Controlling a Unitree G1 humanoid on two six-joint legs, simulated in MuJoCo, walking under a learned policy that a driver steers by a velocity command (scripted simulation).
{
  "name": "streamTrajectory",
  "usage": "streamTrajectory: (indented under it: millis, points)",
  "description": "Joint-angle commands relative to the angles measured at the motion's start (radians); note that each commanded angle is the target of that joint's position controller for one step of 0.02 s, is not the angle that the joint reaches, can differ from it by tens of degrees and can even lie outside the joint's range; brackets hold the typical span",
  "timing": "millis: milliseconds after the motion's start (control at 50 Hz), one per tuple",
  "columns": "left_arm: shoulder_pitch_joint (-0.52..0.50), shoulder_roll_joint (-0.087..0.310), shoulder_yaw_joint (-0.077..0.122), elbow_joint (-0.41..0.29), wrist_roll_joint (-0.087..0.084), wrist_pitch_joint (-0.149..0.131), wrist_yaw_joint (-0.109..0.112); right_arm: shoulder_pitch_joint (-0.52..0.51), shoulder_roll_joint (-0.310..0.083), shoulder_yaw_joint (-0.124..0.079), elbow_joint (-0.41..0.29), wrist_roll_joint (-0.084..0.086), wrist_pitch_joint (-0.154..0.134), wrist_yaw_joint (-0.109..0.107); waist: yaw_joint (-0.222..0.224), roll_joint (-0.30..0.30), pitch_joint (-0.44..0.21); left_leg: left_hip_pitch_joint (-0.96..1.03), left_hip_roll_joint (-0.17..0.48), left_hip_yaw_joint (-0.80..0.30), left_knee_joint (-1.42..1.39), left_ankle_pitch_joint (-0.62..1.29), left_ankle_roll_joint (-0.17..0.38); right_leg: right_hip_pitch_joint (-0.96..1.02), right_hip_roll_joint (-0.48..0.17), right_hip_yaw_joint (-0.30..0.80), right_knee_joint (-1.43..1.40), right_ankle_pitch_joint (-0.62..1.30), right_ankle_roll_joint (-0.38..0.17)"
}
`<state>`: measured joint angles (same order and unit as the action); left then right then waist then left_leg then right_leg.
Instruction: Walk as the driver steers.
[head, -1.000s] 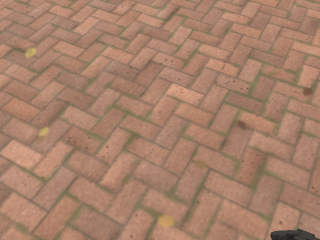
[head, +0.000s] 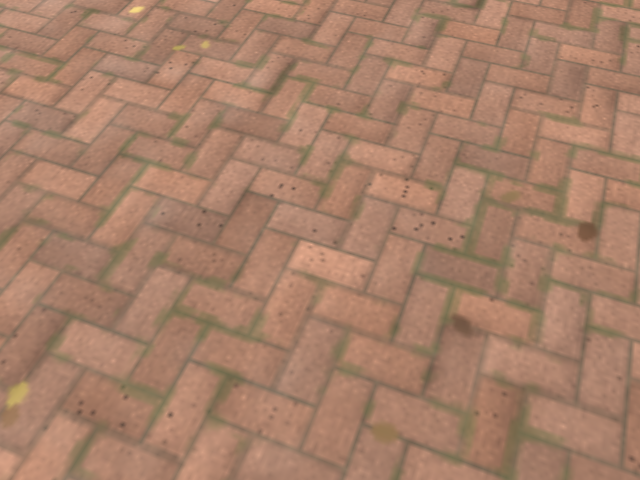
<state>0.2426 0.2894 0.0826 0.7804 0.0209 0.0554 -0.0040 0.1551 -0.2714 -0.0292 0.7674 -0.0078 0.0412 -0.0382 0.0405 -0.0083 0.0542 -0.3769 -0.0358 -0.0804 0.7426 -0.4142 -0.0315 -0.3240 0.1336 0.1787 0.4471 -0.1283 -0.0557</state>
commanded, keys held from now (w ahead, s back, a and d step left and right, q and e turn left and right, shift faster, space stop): e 0.12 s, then w+e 0.72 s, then w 0.16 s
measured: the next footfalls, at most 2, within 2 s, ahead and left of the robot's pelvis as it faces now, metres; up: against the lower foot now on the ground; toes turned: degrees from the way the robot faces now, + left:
left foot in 0.06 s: +0.05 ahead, +0.12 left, +0.00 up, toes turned -8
right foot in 0.62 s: +0.15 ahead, -0.16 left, +0.00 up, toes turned -26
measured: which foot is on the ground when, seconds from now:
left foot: up 0.00-0.04, down 0.06-0.64, up 0.66-1.00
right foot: down 0.00-0.06, up 0.08-0.60, down 0.62-1.00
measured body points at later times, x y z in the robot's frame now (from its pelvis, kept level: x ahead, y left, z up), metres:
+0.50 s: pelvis +0.05 +0.00 +0.01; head +0.07 +0.00 +0.46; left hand +0.29 +0.20 -0.10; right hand -0.02 -0.28 -0.11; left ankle +0.01 +0.12 -0.74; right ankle +0.06 -0.14 -0.70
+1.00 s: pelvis +0.25 -0.16 +0.00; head +0.27 -0.20 +0.45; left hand +0.39 +0.08 -0.12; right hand +0.26 -0.46 -0.11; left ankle +0.47 -0.13 -0.68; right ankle +0.12 -0.15 -0.74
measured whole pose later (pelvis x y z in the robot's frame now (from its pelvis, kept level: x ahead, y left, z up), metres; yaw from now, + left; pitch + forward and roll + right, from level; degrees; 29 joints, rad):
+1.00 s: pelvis +0.25 -0.16 +0.00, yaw -34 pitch +2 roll +0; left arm 0.44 0.26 0.04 0.86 0.00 -0.05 0.00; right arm 0.10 -0.27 -0.03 0.74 -0.04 -0.02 0.04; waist 0.05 0.04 0.04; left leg -0.69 0.08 0.02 0.76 -0.03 -0.02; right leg 0.05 0.14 0.13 0.22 -0.28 -0.13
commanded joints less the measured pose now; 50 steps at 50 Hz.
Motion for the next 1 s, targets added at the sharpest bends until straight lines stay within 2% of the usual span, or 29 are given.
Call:
streamTrajectory:
  millis: [20, 40, 60, 80, 100, 120, 140, 160, 180, 200, 260, 300, 400, 500, 540, 580, 600, 620, 640, 660, 680, 700, 720, 760, 800, 840, 900, 1000]
  points:
    - [-0.027, 0.16, 0.043, -0.06, -0.001, -0.002, -0.004, 0.07, -0.081, -0.017, -0.055, 0.009, -0.029, -0.01, -0.035, -0.14, -0.11, 0.095, -0.042, 0.025, -0.153, 0.015, 0.027, 0.075, -0.238, 0.335, -0.117, 0.047, -0.121]
    - [-0.053, 0.156, 0.042, -0.065, -0.008, 0.0, -0.004, 0.115, -0.078, -0.018, -0.045, 0.008, -0.037, -0.014, -0.064, -0.132, -0.106, 0.175, -0.044, 0.03, -0.283, 0.081, 0.04, 0.038, -0.214, 0.33, -0.096, 0.012, -0.088]
    - [-0.059, 0.135, 0.036, -0.071, -0.017, -0.001, 0.0, 0.145, -0.106, -0.025, -0.038, 0.001, -0.045, -0.022, -0.077, -0.091, -0.099, 0.261, 0.01, -0.016, -0.424, 0.114, 0.058, -0.031, -0.165, 0.301, -0.054, -0.103, -0.035]
    - [0.0, 0.066, 0.02, -0.075, -0.022, -0.006, 0.001, 0.125, -0.192, -0.04, -0.055, -0.015, -0.047, -0.03, -0.034, 0.106, -0.106, 0.321, 0.243, -0.25, -0.546, 0.004, 0.112, -0.122, -0.058, 0.161, 0.136, -0.328, 0.024]
    - [-0.009, 0.091, 0.029, -0.081, -0.012, -0.01, 0.011, 0.027, -0.26, -0.054, -0.09, -0.025, -0.041, -0.023, -0.028, 0.243, -0.037, 0.204, 0.412, -0.452, -0.591, 0.084, 0.215, -0.246, 0.074, -0.052, 0.346, -0.427, 0.052]
    - [-0.017, 0.155, 0.044, -0.07, 0.015, -0.01, 0.011, 0.034, -0.202, -0.044, -0.088, -0.029, -0.039, -0.017, -0.02, 0.136, -0.033, 0.151, 0.412, -0.382, -0.538, 0.253, 0.258, -0.197, -0.019, -0.042, 0.52, -0.41, 0.059]
    - [0.006, 0.151, 0.047, -0.049, 0.013, -0.009, 0.003, 0.014, -0.14, -0.027, -0.093, -0.024, -0.041, -0.011, 0.001, 0.093, -0.048, 0.155, 0.347, -0.29, -0.529, 0.209, 0.237, -0.187, -0.033, -0.046, 0.583, -0.343, 0.053]
    - [0.025, 0.138, 0.044, -0.035, 0.014, -0.003, -0.007, -0.002, -0.119, -0.022, -0.097, -0.025, -0.043, -0.006, 0.007, 0.108, -0.04, 0.178, 0.284, -0.211, -0.541, 0.105, 0.202, -0.209, -0.045, -0.056, 0.627, -0.278, 0.055]
    - [0.027, 0.133, 0.042, -0.031, 0.017, 0.002, -0.022, -0.002, -0.122, -0.023, -0.099, -0.023, -0.045, -0.009, 0.001, 0.162, -0.039, 0.223, 0.252, -0.179, -0.556, 0.022, 0.186, -0.253, -0.054, -0.074, 0.665, -0.242, 0.06]
    - [0.018, 0.132, 0.038, -0.031, 0.016, 0.003, -0.036, 0.019, -0.122, -0.023, -0.099, -0.022, -0.048, -0.008, -0.019, 0.178, -0.031, 0.262, 0.241, -0.161, -0.569, -0.009, 0.187, -0.292, -0.066, -0.089, 0.681, -0.229, 0.069]
    - [-0.08, 0.114, 0.027, -0.06, 0.015, -0.002, -0.058, 0.133, -0.144, -0.038, -0.062, -0.018, -0.066, -0.001, -0.082, 0.133, -0.003, 0.379, 0.269, -0.145, -0.595, -0.017, 0.196, -0.38, -0.091, -0.102, 0.619, -0.193, 0.092]
    - [-0.113, 0.1, 0.021, -0.067, 0.016, -0.006, -0.065, 0.185, -0.154, -0.047, -0.037, -0.018, -0.082, 0.002, -0.104, 0.125, 0.002, 0.437, 0.288, -0.123, -0.602, 0.016, 0.199, -0.403, -0.104, -0.103, 0.567, -0.174, 0.098]
    - [-0.183, 0.08, 0.01, -0.094, 0.015, -0.017, -0.079, 0.222, -0.155, -0.059, -0.004, -0.02, -0.106, 0.016, -0.119, 0.13, 0.021, 0.438, 0.322, -0.044, -0.624, 0.039, 0.207, -0.386, -0.149, -0.147, 0.438, -0.144, 0.087]
    - [-0.274, 0.054, -0.011, -0.144, 0.014, -0.03, -0.093, 0.242, -0.16, -0.066, 0.026, -0.026, -0.118, 0.029, -0.127, 0.144, 0.043, 0.362, 0.333, 0.077, -0.589, 0.127, 0.194, -0.272, -0.172, -0.222, 0.28, -0.159, 0.034]
    - [-0.279, 0.06, -0.014, -0.157, 0.017, -0.034, -0.093, 0.244, -0.173, -0.07, 0.036, -0.026, -0.114, 0.031, -0.117, 0.156, 0.038, 0.338, 0.34, 0.114, -0.553, 0.213, 0.182, -0.2, -0.159, -0.263, 0.233, -0.19, 0.001]
    - [-0.222, 0.066, -0.012, -0.15, 0.021, -0.04, -0.084, 0.232, -0.191, -0.074, 0.043, -0.019, -0.103, 0.032, -0.077, 0.148, 0.016, 0.307, 0.347, 0.165, -0.455, 0.415, 0.164, -0.079, -0.12, -0.301, 0.173, -0.216, -0.037]
    - [-0.124, 0.069, -0.006, -0.121, 0.026, -0.049, -0.075, 0.213, -0.196, -0.072, 0.043, -0.01, -0.098, 0.031, -0.02, 0.11, -0.032, 0.261, 0.324, 0.228, -0.303, 0.581, 0.145, 0.07, -0.079, -0.315, 0.107, -0.171, -0.058]
    - [0.042, 0.107, 0.016, -0.058, 0.033, -0.059, -0.059, 0.219, -0.179, -0.063, 0.04, -0.008, -0.094, 0.033, 0.045, 0.013, -0.144, 0.18, 0.265, 0.304, -0.046, 0.659, 0.112, 0.296, -0.043, -0.293, 0.054, -0.174, -0.085]
    - [0.189, 0.213, 0.045, -0.044, 0.034, -0.065, -0.036, 0.214, -0.115, -0.041, -0.01, -0.015, -0.092, 0.041, 0.104, -0.192, -0.251, -0.094, 0.19, 0.336, 0.309, 0.31, 0.057, 0.534, -0.302, 0.097, -0.075, -0.49, -0.154]
    - [0.176, 0.299, 0.055, -0.069, -0.001, -0.065, -0.029, 0.139, -0.09, -0.038, -0.081, -0.033, -0.101, 0.051, 0.083, -0.295, -0.258, -0.39, 0.037, 0.175, 0.502, -0.136, 0.025, 0.599, -0.485, 0.607, -0.265, -0.563, -0.242]
    - [0.151, 0.254, 0.045, -0.057, -0.007, -0.06, -0.023, 0.078, -0.151, -0.049, -0.083, -0.042, -0.103, 0.056, 0.088, -0.133, -0.137, -0.483, 0.098, 0.068, 0.551, -0.065, 0.04, 0.548, -0.472, 0.492, -0.248, -0.439, -0.252]
    - [0.107, 0.206, 0.03, -0.056, -0.007, -0.061, -0.016, 0.087, -0.142, -0.046, -0.073, -0.026, -0.113, 0.064, 0.04, -0.079, -0.058, -0.449, 0.136, 0.064, 0.506, 0.048, 0.047, 0.443, -0.43, 0.35, -0.217, -0.25, -0.232]
    - [0.057, 0.162, 0.017, -0.061, -0.006, -0.067, -0.014, 0.118, -0.133, -0.044, -0.05, -0.022, -0.117, 0.065, -0.011, -0.035, -0.012, -0.368, 0.162, 0.063, 0.423, 0.107, 0.045, 0.334, -0.366, 0.236, -0.218, -0.062, -0.196]
    - [0.002, 0.132, 0.004, -0.073, -0.013, -0.087, -0.009, 0.174, -0.125, -0.04, -0.021, -0.045, -0.093, 0.067, -0.064, -0.06, -0.03, -0.258, 0.17, 0.071, 0.37, 0.149, 0.021, 0.252, -0.279, 0.117, -0.224, 0.159, -0.172]
    - [0.036, 0.134, 0.004, -0.057, -0.024, -0.106, -0.01, 0.163, -0.114, -0.04, -0.027, -0.049, -0.071, 0.07, -0.073, -0.051, -0.05, -0.253, 0.15, 0.086, 0.358, 0.176, -0.001, 0.238, -0.254, 0.088, -0.223, 0.288, -0.184]
    - [0.087, 0.142, 0.007, -0.036, -0.024, -0.111, -0.008, 0.093, -0.099, -0.037, -0.051, -0.045, -0.062, 0.071, -0.057, -0.046, -0.031, -0.297, 0.14, 0.093, 0.31, 0.222, -0.015, 0.231, -0.243, 0.088, -0.236, 0.298, -0.184]
    - [0.167, 0.122, 0.0, -0.001, -0.022, -0.115, -0.003, -0.038, -0.082, -0.028, -0.087, -0.042, -0.064, 0.074, -0.015, -0.048, 0.007, -0.363, 0.129, 0.11, 0.173, 0.315, -0.016, 0.271, -0.239, 0.08, -0.251, 0.368, -0.163]
    - [0.262, 0.109, -0.012, 0.058, -0.016, -0.124, 0.014, -0.206, -0.049, -0.003, -0.132, -0.028, -0.081, 0.086, 0.044, -0.053, 0.019, -0.313, 0.08, 0.144, -0.069, 0.432, 0.027, 0.364, -0.251, 0.063, -0.234, 0.521, -0.125]
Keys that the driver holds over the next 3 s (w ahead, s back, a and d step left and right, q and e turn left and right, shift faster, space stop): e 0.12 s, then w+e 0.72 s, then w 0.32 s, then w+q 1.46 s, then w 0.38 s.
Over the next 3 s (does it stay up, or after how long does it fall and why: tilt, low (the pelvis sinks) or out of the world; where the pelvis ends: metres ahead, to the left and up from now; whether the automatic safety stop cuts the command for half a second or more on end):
stays up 1.26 -0.45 0.01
